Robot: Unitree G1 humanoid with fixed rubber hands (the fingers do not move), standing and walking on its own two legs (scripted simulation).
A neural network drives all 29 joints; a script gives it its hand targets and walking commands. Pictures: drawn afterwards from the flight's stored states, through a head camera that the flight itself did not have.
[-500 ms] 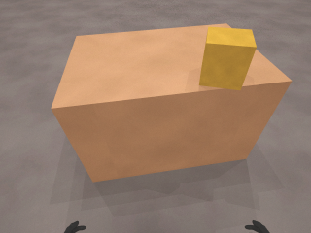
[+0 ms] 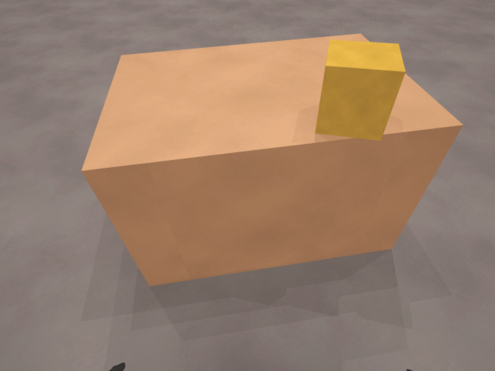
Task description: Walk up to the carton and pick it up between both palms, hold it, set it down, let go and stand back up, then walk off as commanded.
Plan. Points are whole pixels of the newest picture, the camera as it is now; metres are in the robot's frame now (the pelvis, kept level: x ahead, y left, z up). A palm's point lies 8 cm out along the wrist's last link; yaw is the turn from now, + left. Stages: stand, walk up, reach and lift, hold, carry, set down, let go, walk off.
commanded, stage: walk up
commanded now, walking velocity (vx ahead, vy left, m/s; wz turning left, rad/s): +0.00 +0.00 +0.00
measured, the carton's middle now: (355, 90) +0.85 -0.28 +0.03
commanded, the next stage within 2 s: none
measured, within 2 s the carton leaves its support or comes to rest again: neither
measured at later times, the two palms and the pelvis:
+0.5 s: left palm out of the picture +0.11 +0.21 -0.08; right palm out of the picture +0.12 -0.40 -0.12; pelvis +0.04 -0.10 -0.02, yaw +4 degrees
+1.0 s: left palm out of the picture +0.12 +0.07 -0.10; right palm out of the picture +0.32 -0.50 -0.10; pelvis +0.17 -0.22 -0.02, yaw +11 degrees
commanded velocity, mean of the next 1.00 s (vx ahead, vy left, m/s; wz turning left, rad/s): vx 0.00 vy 0.00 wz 0.00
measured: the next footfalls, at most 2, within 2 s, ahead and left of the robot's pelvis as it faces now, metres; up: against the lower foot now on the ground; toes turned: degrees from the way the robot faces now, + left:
right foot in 0.48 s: +0.11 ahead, -0.20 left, +0.00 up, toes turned +3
left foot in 0.96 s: +0.25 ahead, -0.06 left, +0.00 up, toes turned +15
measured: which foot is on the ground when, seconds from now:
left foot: down 0.00-0.48, up 0.50-0.94, down 0.96-1.00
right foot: down 0.00-0.18, up 0.20-0.46, down 0.48-0.98, up 1.00-1.00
